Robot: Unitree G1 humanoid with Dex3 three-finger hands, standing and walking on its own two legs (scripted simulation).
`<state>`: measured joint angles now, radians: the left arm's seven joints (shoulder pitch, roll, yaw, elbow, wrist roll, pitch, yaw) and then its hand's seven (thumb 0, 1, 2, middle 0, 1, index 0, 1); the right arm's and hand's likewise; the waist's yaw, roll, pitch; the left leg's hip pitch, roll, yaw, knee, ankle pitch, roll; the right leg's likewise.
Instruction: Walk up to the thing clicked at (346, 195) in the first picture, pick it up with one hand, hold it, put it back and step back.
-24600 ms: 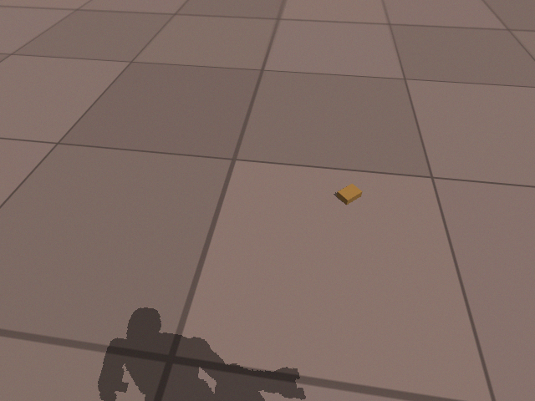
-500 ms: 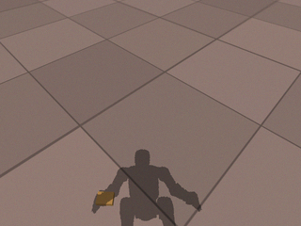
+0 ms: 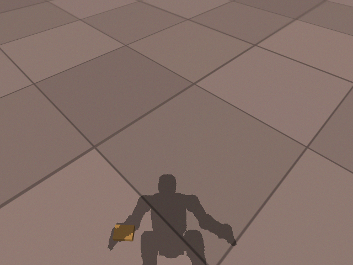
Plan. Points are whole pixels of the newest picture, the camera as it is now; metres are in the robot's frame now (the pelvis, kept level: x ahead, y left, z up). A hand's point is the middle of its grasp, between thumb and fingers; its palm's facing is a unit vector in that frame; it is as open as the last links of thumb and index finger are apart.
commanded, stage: stand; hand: left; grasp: from above
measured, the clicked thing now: (124, 232) +0.45 +0.29 -0.77
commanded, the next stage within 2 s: rise first in 0.46 s
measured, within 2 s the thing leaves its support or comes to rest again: neither
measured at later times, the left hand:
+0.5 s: hand out of the picture +0.07 +0.25 -0.16, palm faces -0.03 -0.94 -0.34, open 7.4 cm
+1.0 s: hand out of the picture +0.13 +0.26 -0.19, palm faces -0.07 -0.92 -0.39, open 12.3 cm
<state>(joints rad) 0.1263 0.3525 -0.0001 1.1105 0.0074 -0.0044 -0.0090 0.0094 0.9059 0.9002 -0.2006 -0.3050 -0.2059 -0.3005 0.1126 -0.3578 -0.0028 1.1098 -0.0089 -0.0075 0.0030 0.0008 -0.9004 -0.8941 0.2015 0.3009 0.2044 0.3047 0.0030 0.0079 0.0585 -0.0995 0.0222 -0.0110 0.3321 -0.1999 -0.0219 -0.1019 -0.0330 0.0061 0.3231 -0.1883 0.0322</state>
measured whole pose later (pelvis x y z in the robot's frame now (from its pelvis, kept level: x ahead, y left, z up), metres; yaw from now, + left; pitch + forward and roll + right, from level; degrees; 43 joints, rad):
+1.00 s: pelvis -0.02 +0.01 -0.04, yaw +0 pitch +10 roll -1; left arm 0.05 0.33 0.16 0.85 0.16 0.13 -0.03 0.01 -0.17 0.90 -0.18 -0.92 -0.18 -0.91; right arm 0.25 -0.25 -0.03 0.67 0.02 -0.07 -0.01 0.00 -0.87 -0.88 0.20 0.30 0.20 0.30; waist -0.03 0.01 -0.05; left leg -0.60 0.03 -0.02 0.81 -0.39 -0.02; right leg -0.59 -0.02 0.02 0.78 -0.36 0.04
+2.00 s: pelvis -0.08 +0.00 -0.31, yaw -2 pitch +34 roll -3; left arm -0.37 0.62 0.22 0.86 0.76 -0.23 -0.01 0.00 -0.49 0.95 -0.21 -0.97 -0.20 -0.98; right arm 0.08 -0.31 -0.05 0.67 -0.02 -0.14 0.04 0.00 -0.94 -0.91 0.20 0.30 0.20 0.30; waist -0.03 0.01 -0.15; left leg -1.85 0.01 -0.10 1.95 -0.70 -0.04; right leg -1.83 -0.01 0.00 1.91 -0.68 0.04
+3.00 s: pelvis -0.10 +0.02 -0.46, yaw -9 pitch +32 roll -12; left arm -0.96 1.02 0.21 1.43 1.39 -0.46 0.31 0.00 -0.36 0.88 -0.22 -0.83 -0.22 -0.83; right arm 0.08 -0.28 0.10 0.72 -0.19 0.06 0.13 0.00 -0.90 -0.90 0.20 0.30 0.20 0.30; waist -0.22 -0.05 0.00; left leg -2.32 -0.03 -0.18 2.46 -0.71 0.00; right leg -2.22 0.03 -0.04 2.32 -0.67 0.07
